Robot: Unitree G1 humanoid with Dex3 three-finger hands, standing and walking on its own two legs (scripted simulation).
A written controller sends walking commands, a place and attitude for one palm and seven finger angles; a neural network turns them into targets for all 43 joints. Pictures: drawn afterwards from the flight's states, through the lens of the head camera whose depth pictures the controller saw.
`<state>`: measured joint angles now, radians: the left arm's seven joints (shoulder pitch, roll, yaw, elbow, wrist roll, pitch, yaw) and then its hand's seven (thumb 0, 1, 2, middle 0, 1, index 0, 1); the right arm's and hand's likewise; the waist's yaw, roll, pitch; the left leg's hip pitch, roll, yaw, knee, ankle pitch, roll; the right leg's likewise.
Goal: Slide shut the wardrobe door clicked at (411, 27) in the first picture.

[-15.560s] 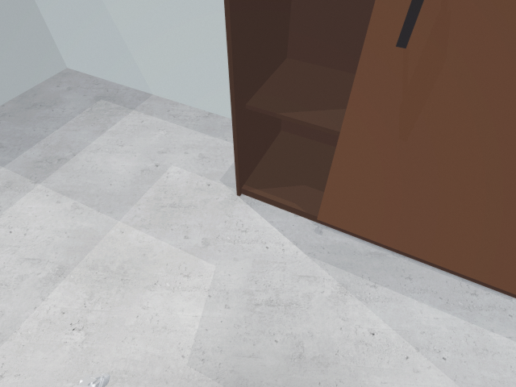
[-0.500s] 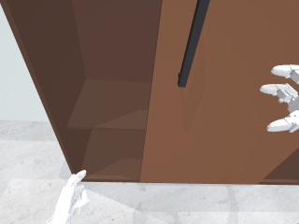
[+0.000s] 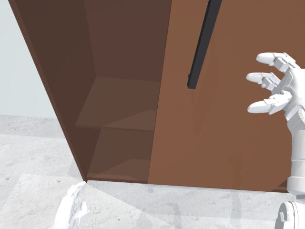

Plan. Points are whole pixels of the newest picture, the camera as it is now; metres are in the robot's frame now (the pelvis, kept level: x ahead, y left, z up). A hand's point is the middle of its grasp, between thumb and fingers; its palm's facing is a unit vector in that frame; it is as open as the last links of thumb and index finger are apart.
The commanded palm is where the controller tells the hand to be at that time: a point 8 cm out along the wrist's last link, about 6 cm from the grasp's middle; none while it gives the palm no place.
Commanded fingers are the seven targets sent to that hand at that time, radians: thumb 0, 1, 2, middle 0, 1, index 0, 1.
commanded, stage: move the hooked fingers beside the handle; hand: right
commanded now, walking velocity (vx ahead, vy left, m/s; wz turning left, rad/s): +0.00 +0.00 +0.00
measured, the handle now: (200, 44) +0.54 -0.10 +0.26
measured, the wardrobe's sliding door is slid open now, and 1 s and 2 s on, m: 0.41 0.41 0.41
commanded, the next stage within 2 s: feel for the door with the fingertips in 1.66 s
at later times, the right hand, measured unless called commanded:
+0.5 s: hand (239, 69) +0.45 -0.19 +0.24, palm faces +0.04 +1.00 -0.03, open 14.0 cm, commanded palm +0.43 -0.24 +0.24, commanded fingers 0.00 0.50 -0.30 0.30 1.20 0.30 1.20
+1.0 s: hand (227, 59) +0.49 -0.17 +0.24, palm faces +0.04 +1.00 -0.01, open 13.8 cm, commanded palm +0.47 -0.22 +0.24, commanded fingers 0.00 0.50 -0.30 0.30 1.20 0.30 1.20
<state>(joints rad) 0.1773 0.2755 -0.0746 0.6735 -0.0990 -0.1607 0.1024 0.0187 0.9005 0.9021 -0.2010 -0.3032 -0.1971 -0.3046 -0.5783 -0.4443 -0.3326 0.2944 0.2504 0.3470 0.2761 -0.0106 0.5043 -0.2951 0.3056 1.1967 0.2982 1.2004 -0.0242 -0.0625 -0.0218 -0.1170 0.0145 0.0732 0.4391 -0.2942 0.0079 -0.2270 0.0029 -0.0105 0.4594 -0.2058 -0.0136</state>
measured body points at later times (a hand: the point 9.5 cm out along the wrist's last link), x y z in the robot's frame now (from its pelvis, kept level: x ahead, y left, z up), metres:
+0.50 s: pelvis +0.01 +0.00 +0.00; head +0.01 +0.02 +0.45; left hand +0.13 +0.26 -0.10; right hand +0.44 -0.24 +0.25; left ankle -0.04 +0.11 -0.74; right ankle +0.03 -0.11 -0.74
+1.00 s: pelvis +0.02 +0.00 +0.00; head +0.03 +0.01 +0.45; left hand +0.06 +0.27 -0.12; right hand +0.49 -0.22 +0.25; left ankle -0.04 +0.11 -0.74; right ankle +0.03 -0.11 -0.74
